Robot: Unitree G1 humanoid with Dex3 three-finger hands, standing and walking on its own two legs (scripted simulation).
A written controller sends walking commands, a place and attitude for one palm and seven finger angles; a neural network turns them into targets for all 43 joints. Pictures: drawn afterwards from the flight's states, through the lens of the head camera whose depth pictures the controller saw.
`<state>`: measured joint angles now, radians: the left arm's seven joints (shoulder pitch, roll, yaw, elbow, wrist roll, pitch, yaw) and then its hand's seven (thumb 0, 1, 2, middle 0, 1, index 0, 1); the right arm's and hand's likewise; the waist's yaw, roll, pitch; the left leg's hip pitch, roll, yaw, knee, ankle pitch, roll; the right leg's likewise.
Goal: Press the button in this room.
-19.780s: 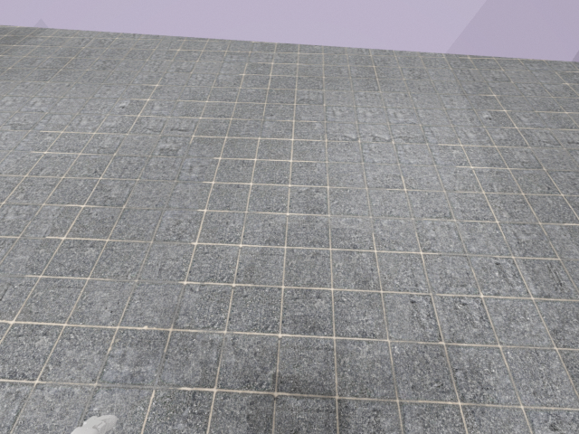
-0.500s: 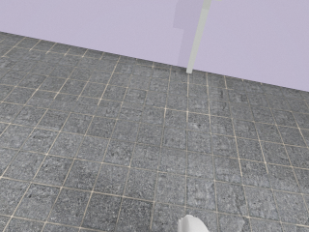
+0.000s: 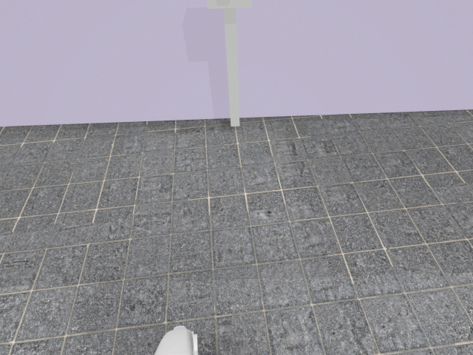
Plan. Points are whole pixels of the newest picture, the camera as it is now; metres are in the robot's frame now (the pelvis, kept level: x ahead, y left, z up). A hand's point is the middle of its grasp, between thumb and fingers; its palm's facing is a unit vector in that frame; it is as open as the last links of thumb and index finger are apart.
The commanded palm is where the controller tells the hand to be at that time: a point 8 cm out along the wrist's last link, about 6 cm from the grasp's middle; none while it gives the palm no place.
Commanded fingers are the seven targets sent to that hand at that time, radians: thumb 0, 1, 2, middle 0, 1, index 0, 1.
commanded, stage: turn or walk to find it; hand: left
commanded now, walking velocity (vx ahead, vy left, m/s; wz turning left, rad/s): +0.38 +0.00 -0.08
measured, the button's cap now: out of the picture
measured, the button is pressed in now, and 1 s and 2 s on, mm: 0 0 0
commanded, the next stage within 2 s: stand and wait in 0.38 s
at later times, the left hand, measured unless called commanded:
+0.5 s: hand (140, 316) +0.23 +0.22 -0.18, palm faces +0.06 -0.98 -0.16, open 7.4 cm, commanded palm none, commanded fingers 0.00 0.90 0.90 -0.20 -0.30 -0.20 -0.30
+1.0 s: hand (174, 235) +0.42 +0.18 -0.17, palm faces +0.08 -0.98 -0.18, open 7.1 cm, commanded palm none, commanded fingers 0.00 0.90 0.90 -0.20 -0.30 -0.20 -0.30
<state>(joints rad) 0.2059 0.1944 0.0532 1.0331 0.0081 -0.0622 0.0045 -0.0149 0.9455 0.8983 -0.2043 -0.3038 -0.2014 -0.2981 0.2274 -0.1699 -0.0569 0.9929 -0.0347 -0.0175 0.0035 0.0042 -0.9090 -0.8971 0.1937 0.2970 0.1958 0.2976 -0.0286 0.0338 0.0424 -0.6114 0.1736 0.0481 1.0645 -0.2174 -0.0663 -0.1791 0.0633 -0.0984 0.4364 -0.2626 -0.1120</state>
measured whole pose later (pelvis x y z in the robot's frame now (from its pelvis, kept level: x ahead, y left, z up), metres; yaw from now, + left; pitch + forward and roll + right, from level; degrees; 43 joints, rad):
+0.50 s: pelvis +0.23 +0.05 +0.00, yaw -1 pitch -1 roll +1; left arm 0.30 0.16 0.05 1.10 0.02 -0.02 0.00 0.01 0.91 0.90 -0.20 -0.30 -0.20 -0.30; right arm 0.25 -0.17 -0.05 1.05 -0.02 -0.07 -0.02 -0.01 -0.94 -0.90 0.20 0.30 0.20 0.30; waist 0.02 -0.03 0.06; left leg -0.21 0.02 0.18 0.47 -0.25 0.05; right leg -0.52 -0.11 -0.05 1.14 -0.33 0.01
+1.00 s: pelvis +0.34 +0.01 -0.01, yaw +1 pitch -2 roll -1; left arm 0.13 0.15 0.03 1.09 0.00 -0.01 0.04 -0.02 0.95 0.90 -0.20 -0.30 -0.20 -0.30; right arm 0.27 -0.13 -0.02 1.13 -0.02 0.00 -0.03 0.01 -0.92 -0.90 0.19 0.30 0.20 0.30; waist -0.01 0.01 0.03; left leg -0.21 0.09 0.09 0.55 -0.28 -0.03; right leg -0.26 -0.05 -0.18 0.51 -0.21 -0.03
